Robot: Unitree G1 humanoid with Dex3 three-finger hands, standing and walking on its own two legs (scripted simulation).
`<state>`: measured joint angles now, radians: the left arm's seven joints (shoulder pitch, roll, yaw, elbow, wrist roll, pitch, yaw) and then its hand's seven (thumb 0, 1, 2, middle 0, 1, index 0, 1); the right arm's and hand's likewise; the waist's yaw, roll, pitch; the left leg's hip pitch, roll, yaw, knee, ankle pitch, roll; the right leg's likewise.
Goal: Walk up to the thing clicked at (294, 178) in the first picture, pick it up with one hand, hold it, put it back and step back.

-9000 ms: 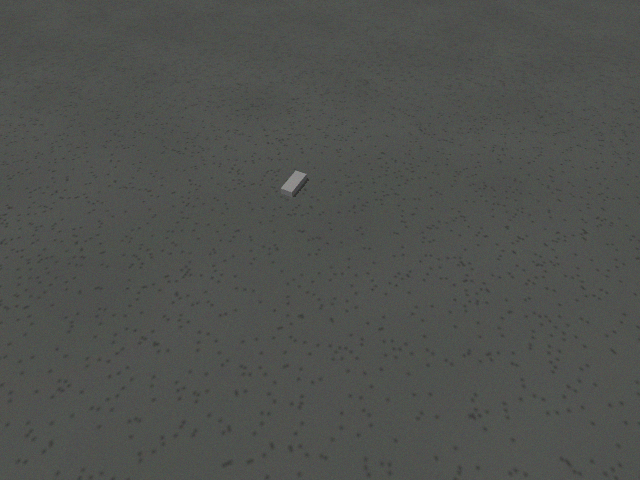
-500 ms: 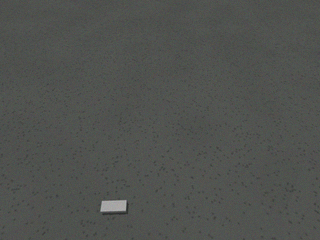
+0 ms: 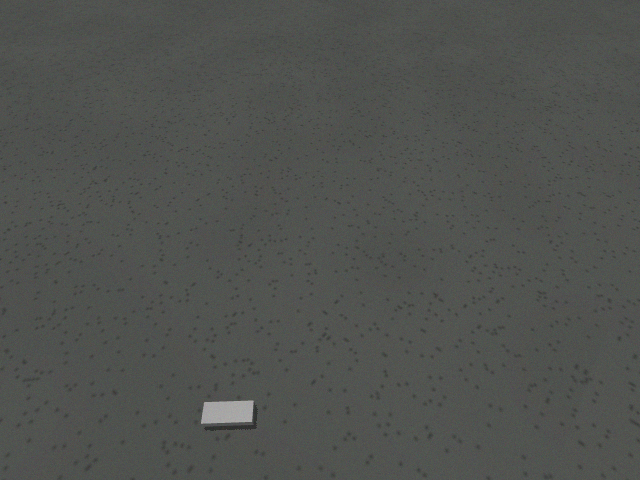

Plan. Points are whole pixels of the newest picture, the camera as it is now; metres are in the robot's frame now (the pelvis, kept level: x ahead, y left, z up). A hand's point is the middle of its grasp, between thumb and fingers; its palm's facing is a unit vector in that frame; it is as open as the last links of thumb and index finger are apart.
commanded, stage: stand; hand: left
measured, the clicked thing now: (228, 413) +0.42 +0.29 -0.77
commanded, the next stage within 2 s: walk up in 0.06 s
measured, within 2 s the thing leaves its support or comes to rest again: neither
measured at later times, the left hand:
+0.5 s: hand out of the picture +0.07 +0.36 -0.17, palm faces +0.02 -0.92 -0.39, open 7.4 cm
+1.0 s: hand out of the picture +0.11 +0.31 -0.16, palm faces -0.01 -0.95 -0.30, open 7.4 cm
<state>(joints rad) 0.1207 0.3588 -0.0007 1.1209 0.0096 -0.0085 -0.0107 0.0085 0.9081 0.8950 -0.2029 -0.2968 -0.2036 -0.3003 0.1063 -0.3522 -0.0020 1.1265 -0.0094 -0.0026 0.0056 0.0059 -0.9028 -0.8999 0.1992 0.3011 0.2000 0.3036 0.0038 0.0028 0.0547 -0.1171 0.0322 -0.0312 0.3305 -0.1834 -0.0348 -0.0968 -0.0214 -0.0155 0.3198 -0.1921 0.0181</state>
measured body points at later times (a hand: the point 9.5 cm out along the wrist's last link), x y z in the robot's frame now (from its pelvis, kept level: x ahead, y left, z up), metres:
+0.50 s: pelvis +0.00 +0.08 -0.01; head +0.04 +0.10 +0.44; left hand +0.07 +0.41 -0.14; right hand +0.08 -0.22 -0.13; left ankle +0.00 +0.18 -0.75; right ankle +0.00 -0.07 -0.72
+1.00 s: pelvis +0.02 +0.07 +0.00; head +0.03 +0.08 +0.45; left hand +0.11 +0.36 -0.14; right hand +0.11 -0.23 -0.12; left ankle +0.00 +0.18 -0.75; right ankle +0.02 -0.04 -0.75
